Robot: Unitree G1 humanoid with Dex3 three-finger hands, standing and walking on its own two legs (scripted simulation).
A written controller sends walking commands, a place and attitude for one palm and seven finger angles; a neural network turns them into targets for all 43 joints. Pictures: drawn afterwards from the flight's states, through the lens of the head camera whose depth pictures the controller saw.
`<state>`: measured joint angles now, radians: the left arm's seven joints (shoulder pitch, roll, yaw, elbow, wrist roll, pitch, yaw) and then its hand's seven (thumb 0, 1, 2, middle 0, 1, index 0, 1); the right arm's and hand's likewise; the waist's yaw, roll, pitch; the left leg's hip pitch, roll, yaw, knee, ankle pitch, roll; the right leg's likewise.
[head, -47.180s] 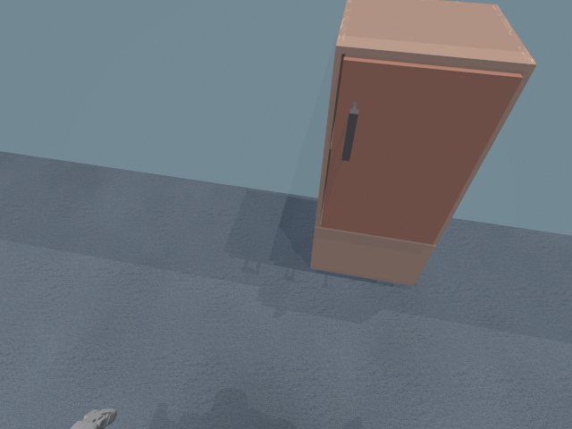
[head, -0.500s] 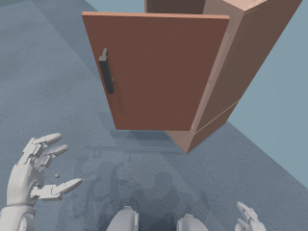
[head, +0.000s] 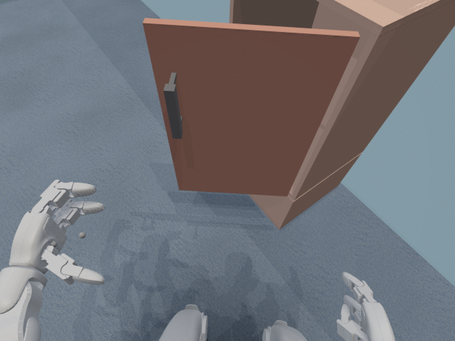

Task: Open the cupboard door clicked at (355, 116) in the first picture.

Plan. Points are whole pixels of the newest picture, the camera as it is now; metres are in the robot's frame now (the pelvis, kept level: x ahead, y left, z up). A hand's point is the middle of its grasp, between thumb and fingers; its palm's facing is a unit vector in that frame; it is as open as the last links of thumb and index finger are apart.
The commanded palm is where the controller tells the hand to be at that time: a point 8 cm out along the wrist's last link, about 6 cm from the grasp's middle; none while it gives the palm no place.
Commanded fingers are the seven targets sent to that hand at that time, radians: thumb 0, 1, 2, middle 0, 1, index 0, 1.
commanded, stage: raise the hand with hooked fingers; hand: left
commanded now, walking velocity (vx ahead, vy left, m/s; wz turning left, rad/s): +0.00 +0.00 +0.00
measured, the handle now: (175, 107) +0.57 +0.16 +0.03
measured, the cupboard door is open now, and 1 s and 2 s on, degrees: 51 51 51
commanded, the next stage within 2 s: move the hooked fingers beside the handle in 0.66 s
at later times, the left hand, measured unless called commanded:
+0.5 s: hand (85, 213) +0.30 +0.26 +0.05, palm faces +0.04 -1.00 -0.04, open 14.0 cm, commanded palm +0.27 +0.31 +0.05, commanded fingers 0.00 -0.50 0.30 -0.30 -1.20 -0.30 -1.20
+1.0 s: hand (97, 198) +0.33 +0.25 +0.04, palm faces +0.00 -1.00 -0.02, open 14.0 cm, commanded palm +0.31 +0.30 +0.05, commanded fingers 0.00 -0.50 0.30 -0.30 -1.20 -0.30 -1.20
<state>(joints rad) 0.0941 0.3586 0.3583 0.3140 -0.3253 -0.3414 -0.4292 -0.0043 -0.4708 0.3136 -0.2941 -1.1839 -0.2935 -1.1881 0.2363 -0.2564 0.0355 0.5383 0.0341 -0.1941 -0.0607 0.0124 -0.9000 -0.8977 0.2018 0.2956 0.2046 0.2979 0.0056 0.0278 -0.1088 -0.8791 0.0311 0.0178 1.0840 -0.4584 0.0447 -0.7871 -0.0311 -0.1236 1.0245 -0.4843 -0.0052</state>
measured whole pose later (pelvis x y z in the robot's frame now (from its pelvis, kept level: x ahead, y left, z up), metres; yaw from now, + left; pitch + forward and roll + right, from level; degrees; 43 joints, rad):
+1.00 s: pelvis +0.00 -0.01 +0.00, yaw +0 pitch +16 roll -3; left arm -0.17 0.40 0.41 0.53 -0.32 -0.37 -0.49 -0.01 -0.50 0.30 -0.30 -1.20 -0.30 -1.20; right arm 0.25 -0.28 0.03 0.58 0.03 -0.18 -0.07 0.01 -0.90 -0.90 0.20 0.30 0.20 0.30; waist -0.02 0.02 -0.10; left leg -0.91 0.04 0.01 1.10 -0.46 0.03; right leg -0.83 -0.02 -0.12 1.04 -0.49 -0.02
